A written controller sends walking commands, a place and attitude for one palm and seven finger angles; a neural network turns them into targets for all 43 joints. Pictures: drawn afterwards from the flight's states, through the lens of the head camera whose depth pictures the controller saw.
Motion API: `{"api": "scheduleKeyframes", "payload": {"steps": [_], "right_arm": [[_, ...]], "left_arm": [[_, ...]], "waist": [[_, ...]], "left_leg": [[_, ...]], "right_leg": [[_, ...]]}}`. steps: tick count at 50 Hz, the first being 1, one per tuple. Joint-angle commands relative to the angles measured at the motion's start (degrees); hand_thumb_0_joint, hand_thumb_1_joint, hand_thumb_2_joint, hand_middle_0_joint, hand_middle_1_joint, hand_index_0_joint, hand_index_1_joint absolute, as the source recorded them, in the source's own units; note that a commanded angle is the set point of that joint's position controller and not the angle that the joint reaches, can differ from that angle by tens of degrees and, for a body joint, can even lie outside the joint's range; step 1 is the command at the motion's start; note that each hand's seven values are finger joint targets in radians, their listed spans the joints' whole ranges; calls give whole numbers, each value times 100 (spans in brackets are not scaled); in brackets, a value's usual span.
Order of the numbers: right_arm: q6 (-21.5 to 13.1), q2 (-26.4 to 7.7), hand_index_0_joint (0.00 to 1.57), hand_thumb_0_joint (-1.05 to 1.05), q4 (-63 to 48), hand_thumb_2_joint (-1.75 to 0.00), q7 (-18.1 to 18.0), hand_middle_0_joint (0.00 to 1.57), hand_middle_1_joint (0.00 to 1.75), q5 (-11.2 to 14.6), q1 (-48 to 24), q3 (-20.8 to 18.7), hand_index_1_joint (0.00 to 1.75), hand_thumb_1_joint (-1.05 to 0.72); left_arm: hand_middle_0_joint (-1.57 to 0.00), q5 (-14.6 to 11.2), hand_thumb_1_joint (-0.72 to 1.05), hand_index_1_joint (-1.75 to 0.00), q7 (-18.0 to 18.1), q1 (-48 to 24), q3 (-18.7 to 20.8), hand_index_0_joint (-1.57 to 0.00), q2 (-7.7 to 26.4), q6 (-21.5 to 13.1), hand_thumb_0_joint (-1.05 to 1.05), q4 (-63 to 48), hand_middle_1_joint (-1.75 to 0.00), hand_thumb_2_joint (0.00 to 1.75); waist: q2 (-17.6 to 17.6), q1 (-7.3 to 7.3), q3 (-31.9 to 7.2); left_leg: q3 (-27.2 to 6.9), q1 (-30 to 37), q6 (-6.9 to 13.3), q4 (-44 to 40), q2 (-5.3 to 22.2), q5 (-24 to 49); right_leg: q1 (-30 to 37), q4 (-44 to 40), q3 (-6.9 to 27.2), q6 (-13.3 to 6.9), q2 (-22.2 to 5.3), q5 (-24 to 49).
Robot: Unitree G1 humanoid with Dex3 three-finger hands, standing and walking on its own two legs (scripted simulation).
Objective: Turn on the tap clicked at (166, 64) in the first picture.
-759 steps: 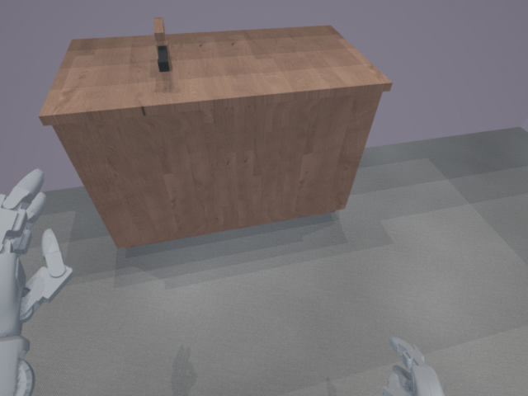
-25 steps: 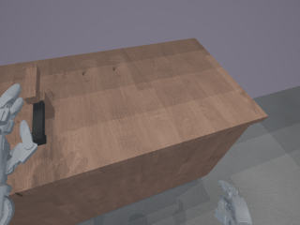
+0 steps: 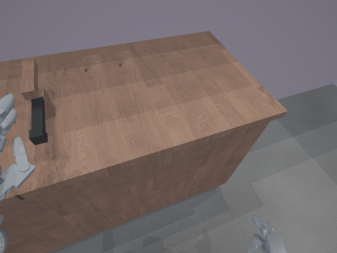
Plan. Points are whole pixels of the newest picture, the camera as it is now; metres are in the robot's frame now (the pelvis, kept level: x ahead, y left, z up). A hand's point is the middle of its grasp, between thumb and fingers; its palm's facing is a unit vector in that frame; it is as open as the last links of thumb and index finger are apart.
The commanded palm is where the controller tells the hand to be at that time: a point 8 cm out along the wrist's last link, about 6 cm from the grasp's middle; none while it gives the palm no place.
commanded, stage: come to a stop and stand still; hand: left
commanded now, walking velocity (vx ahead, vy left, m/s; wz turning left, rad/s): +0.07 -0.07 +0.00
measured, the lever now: (38, 136) +0.34 +0.33 +0.06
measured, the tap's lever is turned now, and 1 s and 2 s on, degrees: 0 0 0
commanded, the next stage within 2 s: look again from close up in 0.84 s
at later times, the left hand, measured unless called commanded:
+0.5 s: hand (39, 131) +0.26 +0.24 +0.20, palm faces +0.44 -0.80 -0.41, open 7.4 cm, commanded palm +0.17 +0.26 +0.18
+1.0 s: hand (42, 146) +0.26 +0.25 +0.16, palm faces +0.35 -0.86 -0.38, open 7.4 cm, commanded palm +0.20 +0.28 +0.18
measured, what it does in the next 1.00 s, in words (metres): stands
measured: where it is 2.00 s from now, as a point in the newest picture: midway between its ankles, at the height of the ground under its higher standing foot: outside the picture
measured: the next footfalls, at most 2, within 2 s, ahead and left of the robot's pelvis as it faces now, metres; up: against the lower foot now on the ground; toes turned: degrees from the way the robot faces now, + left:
none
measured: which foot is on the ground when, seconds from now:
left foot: down 0.00-1.00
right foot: down 0.00-1.00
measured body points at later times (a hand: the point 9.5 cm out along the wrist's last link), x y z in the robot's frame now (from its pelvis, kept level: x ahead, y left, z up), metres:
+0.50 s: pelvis +0.01 -0.02 +0.00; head +0.04 -0.04 +0.45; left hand +0.23 +0.28 +0.22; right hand +0.20 -0.23 -0.08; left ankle +0.01 +0.10 -0.74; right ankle +0.06 -0.10 -0.74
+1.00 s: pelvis +0.03 +0.00 +0.01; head +0.04 +0.02 +0.46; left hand +0.23 +0.29 +0.18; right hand +0.23 -0.21 -0.06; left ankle +0.01 +0.10 -0.74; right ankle +0.06 -0.10 -0.74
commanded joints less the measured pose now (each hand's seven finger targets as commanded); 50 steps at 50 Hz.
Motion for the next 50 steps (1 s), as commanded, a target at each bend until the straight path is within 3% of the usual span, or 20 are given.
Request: {"api": "scheduleKeyframes", "payload": {"steps": [1, 4, 9, 14, 15, 16, 17, 19, 21, 23, 25, 26, 27, 29, 31, 32, 34, 41, 44, 50], "right_arm": [[-405, -615, 20, 0, -1088, -90, -55, 20, 30, 12, -683, -172, 30, -90], [-444, -692, 20, 0, -1039, -90, 38, 20, 30, 2, -513, -250, 30, -90], [-412, -692, 20, 0, -1019, -90, 162, 20, 30, 41, -432, -252, 30, -90], [-364, -636, 20, 0, -1021, -90, 159, 20, 30, 2, -435, -214, 30, -90], [-702, -913, 20, 0, -804, -90, 109, 20, 30, -347, 338, -110, 30, -90], [-644, -313, 20, 0, -550, -90, 186, 20, 30, 66, -350, -8, 30, -90], [-641, -344, 20, 0, -626, -90, 230, 20, 30, -102, -245, -65, 30, -90], [-678, -620, 20, 0, -903, -90, 317, 20, 30, -10, -181, -243, 30, -90], [-613, -522, 20, 0, -997, -90, 541, 20, 30, 106, -216, -235, 30, -90], [-494, -589, 20, 0, -1124, -90, 597, 20, 30, 127, -245, -230, 30, -90], [-421, -566, 20, 0, -1168, -90, 480, 20, 30, 108, -424, -212, 30, -90], [-345, -598, 20, 0, -1135, -90, 408, 20, 30, 108, -545, -216, 30, -90], [-306, -510, 20, 0, -1206, -90, 332, 20, 30, 92, -584, -167, 30, -90], [-279, -469, 20, 0, -1259, -90, 208, 20, 30, 54, -672, -108, 30, -90], [-274, -521, 20, 0, -1225, -90, 137, 20, 30, 21, -735, -67, 30, -90], [-313, -530, 20, 0, -1211, -90, 107, 20, 30, 3, -722, -59, 30, -90], [-417, -546, 20, 0, -1180, -90, 124, 20, 30, -13, -693, -45, 30, -90], [-566, -640, 20, 0, -1018, -90, 239, 20, 30, -44, -550, -131, 30, -90], [-419, -661, 20, 0, -1055, -90, 228, 20, 30, -32, -590, -160, 30, -90], [-237, -603, 20, 0, -1225, -90, 171, 20, 30, -17, -684, -92, 30, -90]], "left_arm": [[-20, 127, 90, -30, 143, -597, 619, -20, 948, -242, 0, -1267, -30, 90], [-20, 146, 90, -30, 91, -682, 393, -20, 781, -195, 0, -1164, -30, 90], [-20, 220, 90, -30, 37, -669, 254, -20, 587, -160, 0, -727, -30, 90], [-20, 215, 90, -30, 47, -903, 331, -20, 654, -159, 0, -502, -30, 90], [-20, 1160, 90, -30, -12, -6864, 3413, -20, 5320, -829, 0, -2122, -30, 90], [-20, 605, 90, -30, -116, -5480, 2080, -20, 3123, -655, 0, -2, -30, 90], [-20, 435, 90, -30, -213, -3782, 1313, -20, 1936, -597, 0, 411, -30, 90], [-20, 218, 90, -30, -421, -2344, 320, -20, 800, -450, 0, 965, -30, 90], [-20, 45, 90, -30, -492, -944, -342, -20, -102, -343, 0, 546, -30, 90], [-20, 94, 90, -30, -441, -388, -281, -20, 160, -255, 0, -28, -30, 90], [-20, 102, 90, -30, -305, -350, 318, -20, 751, -180, 0, -117, -30, 90], [-20, 98, 90, -30, -180, -246, 865, -20, 1236, -120, 0, -13, -30, 90], [-20, 59, 90, -30, -179, -345, 883, -20, 1146, -131, 0, -60, -30, 90], [-20, 14, 90, -30, -170, -669, 1155, -20, 1353, -189, 0, -256, -30, 90], [-20, 37, 90, -30, -117, -1233, 1191, -20, 1570, -280, 0, -913, -30, 90], [-20, 12, 90, -30, -117, -1250, 989, -20, 1342, -301, 0, -852, -30, 90], [-20, 45, 90, -30, -96, -1406, 810, -20, 1225, -351, 0, -998, -30, 90], [-20, 132, 90, -30, -73, -752, 235, -20, 628, -281, 0, -555, -30, 90], [-20, 128, 90, -30, -71, -553, 350, -20, 690, -223, 0, -315, -30, 90], [-20, 81, 90, -30, -142, -789, 461, -20, 839, -218, 0, -479, -30, 90]], "waist": [[1221, 64, -742], [814, 14, -714], [835, 20, -289], [402, 17, -245], [195, 52, 467], [1477, 23, -665], [1248, 59, -884], [1299, 137, -1136], [941, 161, -1404], [65, 181, -1345], [-1094, 215, -1228], [-1089, 227, -1177], [-1366, 178, -1088], [-1123, 120, -886], [48, 77, -858], [622, 67, -831], [1230, 125, -947], [375, 143, -1289], [33, 135, -1123], [219, 121, -868]], "left_leg": [[-1405, -646, 196, -1721, 1174, -520], [-1069, -410, 57, -1346, 971, 351], [-1020, -1132, 65, -1765, 926, -1396], [-730, -757, 52, -1379, 661, -1192], [-206, -921, 68, -590, 554, 640], [-510, 255, -29, -471, 918, 1285], [-532, 496, -256, -672, 640, 1604], [-238, 444, -204, -452, 430, 1132], [-149, 593, -114, -518, 385, 1002], [-128, 351, -84, -581, 397, 702], [-102, 236, -89, -555, 307, 234], [-62, 361, -85, -553, 279, 138], [-114, 323, -82, -553, 263, 110], [-127, 337, -57, -501, 205, -5], [-149, 481, -22, -598, 252, 169], [-186, 438, -3, -681, 306, 245], [-147, 382, -3, -673, 310, 396], [-147, 760, -82, -582, 344, 1411], [-261, 550, -112, -709, 431, 1466], [-351, 372, -103, -977, 487, 1257]], "right_leg": [[1364, 158, 475, 89, -292, -413], [1574, -223, 376, 74, -280, 136], [1776, -218, 409, 56, -194, -458], [1468, -850, 674, 35, -321, -663], [604, -783, 650, 404, -273, -123], [416, -359, 450, -251, -931, 9], [669, -173, 606, -305, -537, 601], [1082, -347, 1029, -121, -578, 1146], [1424, -449, 907, 52, -596, 1359], [1622, -655, 878, 143, -568, 1077], [1480, -1025, 909, 128, -616, 236], [1204, -1143, 989, 49, -667, -95], [1069, -1181, 927, -13, -715, -370], [733, -1337, 1080, -33, -753, -804], [679, -1209, 1195, -44, -710, -538], [784, -1083, 1148, -47, -681, -311], [1140, -939, 1133, 21, -603, 302], [1545, -636, 743, 69, -509, 1816], [1508, -610, 659, 35, -470, 1664], [1419, -640, 588, 29, -390, 1249]]}}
